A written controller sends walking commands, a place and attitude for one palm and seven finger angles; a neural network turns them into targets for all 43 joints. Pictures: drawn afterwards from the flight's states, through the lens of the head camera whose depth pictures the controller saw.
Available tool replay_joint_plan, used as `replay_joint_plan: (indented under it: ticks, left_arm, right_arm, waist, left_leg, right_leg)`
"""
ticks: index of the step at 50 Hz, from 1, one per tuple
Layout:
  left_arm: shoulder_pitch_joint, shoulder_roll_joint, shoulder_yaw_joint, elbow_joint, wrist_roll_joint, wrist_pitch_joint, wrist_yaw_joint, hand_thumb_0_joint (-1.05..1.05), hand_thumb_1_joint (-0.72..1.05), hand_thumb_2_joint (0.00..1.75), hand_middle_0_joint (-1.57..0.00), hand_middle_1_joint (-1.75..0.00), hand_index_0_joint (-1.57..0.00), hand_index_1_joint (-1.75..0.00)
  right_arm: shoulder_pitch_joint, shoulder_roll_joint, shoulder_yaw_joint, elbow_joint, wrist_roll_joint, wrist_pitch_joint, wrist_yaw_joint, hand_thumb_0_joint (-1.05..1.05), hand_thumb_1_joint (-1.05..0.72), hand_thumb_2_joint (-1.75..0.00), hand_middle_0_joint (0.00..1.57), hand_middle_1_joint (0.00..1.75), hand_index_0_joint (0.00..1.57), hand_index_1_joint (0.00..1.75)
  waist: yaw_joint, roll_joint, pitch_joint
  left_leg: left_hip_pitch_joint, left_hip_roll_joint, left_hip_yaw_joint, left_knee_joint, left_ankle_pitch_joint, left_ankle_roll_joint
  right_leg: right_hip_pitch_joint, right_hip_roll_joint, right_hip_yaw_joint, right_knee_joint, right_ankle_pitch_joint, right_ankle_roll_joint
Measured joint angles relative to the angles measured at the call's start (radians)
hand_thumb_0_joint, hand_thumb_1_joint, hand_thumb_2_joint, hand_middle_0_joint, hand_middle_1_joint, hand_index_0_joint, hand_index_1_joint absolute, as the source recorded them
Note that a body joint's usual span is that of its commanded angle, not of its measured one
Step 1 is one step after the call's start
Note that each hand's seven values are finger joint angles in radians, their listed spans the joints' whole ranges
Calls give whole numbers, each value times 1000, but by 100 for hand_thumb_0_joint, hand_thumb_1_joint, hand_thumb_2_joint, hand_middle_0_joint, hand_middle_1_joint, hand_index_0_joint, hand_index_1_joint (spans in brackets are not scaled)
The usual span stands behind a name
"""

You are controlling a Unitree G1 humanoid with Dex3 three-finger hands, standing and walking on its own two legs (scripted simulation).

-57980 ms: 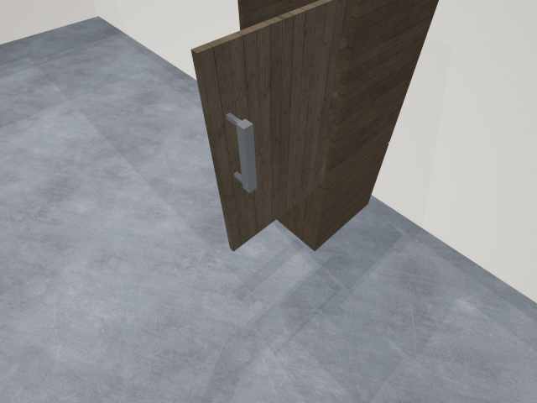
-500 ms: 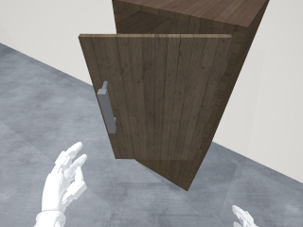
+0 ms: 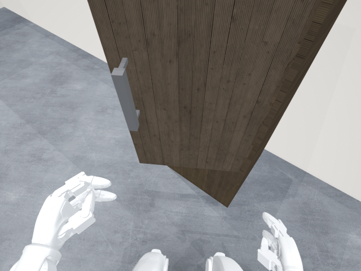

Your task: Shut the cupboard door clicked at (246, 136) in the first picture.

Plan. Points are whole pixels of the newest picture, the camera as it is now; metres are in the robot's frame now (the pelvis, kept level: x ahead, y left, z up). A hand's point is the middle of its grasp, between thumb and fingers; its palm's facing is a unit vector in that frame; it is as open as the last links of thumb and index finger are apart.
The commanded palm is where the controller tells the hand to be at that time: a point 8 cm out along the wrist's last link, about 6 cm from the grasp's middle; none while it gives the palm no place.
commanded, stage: raise the hand and make a fist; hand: left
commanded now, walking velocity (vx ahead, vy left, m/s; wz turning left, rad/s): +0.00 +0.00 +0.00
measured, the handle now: (129, 97) +0.47 +0.16 +0.11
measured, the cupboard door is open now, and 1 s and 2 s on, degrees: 31 31 31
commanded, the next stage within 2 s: bring the fist close to the handle in 1.18 s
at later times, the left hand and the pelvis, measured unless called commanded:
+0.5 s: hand (67, 199) +0.23 +0.22 +0.09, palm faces -0.03 -1.00 -0.03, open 3.1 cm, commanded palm +0.20 +0.28 +0.10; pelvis +0.01 +0.04 +0.02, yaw +0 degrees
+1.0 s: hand (65, 187) +0.24 +0.22 +0.11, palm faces -0.03 -1.00 -0.04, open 3.1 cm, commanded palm +0.22 +0.28 +0.12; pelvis +0.02 +0.04 +0.04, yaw +0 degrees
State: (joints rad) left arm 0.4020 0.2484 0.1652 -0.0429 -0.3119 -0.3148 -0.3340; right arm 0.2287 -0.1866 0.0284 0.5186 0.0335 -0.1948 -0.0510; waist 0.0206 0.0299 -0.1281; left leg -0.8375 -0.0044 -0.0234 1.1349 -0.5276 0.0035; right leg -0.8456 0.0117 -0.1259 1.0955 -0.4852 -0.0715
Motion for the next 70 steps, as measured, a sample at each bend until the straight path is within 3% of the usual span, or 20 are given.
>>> replay_joint_plan:
  ticks: [4,11,21,32,45,70]
  left_arm:
    - [41,-12,17,-18,-5,-26,36,2,90,90,-78,-92,-78,-93]
    - [55,-10,-6,-25,-1,-74,41,2,90,90,-91,-106,-91,-107]
    - [42,-2,-31,-88,25,-29,90,2,90,90,-109,-127,-109,-127]
    - [-8,10,-29,-88,37,44,91,2,90,90,-126,-145,-126,-146]
    - [-66,18,3,-48,15,88,67,2,90,90,-130,-149,-130,-150]
    - [-73,2,-27,-24,26,50,83,2,90,90,-131,-150,-130,-150]
  right_arm:
    - [52,-11,-12,7,-7,3,-1,1,-91,-89,20,30,21,30]
    - [76,-64,-33,8,-9,-6,-4,1,-91,-89,20,30,21,30]
    - [39,-60,-18,-46,-9,-1,3,1,-91,-89,20,30,20,30]
    - [32,-40,29,-71,-8,10,15,1,-91,-89,20,30,21,30]
    - [61,-60,24,-22,1,2,9,1,-91,-89,20,30,21,30]
    - [44,-70,14,-11,0,-12,2,1,-91,-89,20,30,21,30]
  waist:
    - [-13,2,-3]
    - [-15,-3,5]
    - [-11,-6,7]
    - [7,6,14]
    - [-3,10,26]
    - [-7,16,32]
  left_leg:
    - [35,-4,17,-44,12,12]
    - [44,-14,26,-51,10,35]
    - [105,-22,30,-87,14,55]
    - [168,-29,25,-135,30,63]
    - [230,-30,29,-199,58,59]
    - [225,-19,14,-195,62,30]
  right_leg:
    - [30,-2,18,-40,14,11]
    - [43,-10,28,-56,19,30]
    - [113,-16,34,-107,32,52]
    - [184,-20,31,-166,52,62]
    - [238,-19,37,-218,75,59]
    - [228,-8,22,-198,65,30]
